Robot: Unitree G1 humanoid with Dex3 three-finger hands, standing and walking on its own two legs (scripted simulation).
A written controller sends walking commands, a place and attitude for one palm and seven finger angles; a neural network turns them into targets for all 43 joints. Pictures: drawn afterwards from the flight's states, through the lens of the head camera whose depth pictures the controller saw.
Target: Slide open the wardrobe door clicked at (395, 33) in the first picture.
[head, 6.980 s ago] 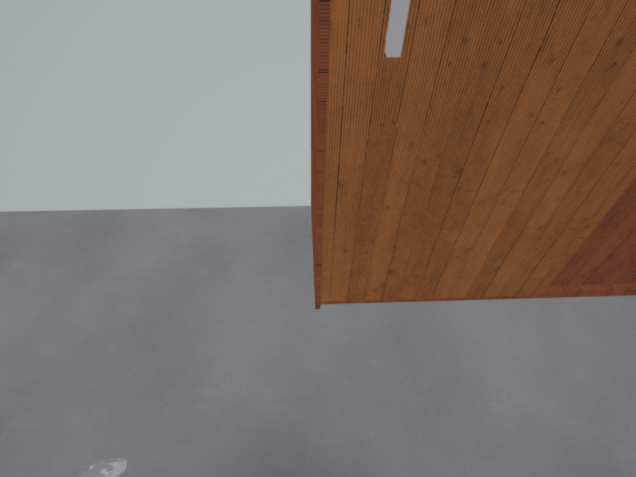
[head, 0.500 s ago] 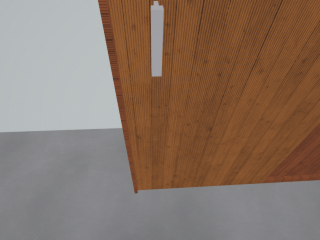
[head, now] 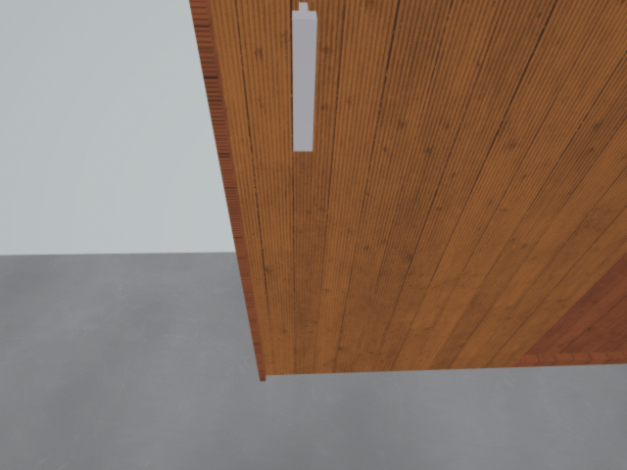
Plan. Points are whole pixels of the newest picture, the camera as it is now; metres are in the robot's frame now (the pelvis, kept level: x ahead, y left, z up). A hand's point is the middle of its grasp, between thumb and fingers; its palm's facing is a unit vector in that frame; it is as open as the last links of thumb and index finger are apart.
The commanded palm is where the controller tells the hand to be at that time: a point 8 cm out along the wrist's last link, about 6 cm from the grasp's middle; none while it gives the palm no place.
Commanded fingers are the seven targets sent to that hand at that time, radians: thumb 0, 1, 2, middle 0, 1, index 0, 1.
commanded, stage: shuffle to correct the standing spot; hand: left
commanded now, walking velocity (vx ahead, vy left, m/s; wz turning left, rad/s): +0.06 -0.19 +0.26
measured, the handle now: (303, 80) +0.50 +0.05 +0.26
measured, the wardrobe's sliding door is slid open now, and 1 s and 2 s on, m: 0.00 0.00 0.00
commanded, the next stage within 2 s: come to a stop and stand still in 0.48 s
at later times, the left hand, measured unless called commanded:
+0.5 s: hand out of the picture +0.02 +0.10 -0.19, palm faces +0.12 -0.98 -0.16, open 7.4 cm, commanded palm none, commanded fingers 0.00 0.90 0.90 -0.20 -0.30 -0.20 -0.30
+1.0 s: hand out of the picture +0.06 +0.07 -0.18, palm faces +0.14 -0.97 -0.22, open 7.3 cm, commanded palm none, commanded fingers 0.00 0.90 0.90 -0.20 -0.30 -0.20 -0.30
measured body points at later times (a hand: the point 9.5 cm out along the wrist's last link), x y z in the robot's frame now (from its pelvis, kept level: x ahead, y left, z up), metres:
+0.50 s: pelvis +0.03 -0.07 -0.02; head +0.06 -0.07 +0.43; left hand +0.01 +0.15 -0.17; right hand +0.04 -0.30 -0.18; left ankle +0.04 +0.10 -0.74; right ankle +0.04 -0.19 -0.75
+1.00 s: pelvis +0.06 -0.11 +0.00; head +0.08 -0.11 +0.45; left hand +0.05 +0.12 -0.16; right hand +0.16 -0.32 -0.16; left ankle +0.05 -0.01 -0.74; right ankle +0.04 -0.19 -0.74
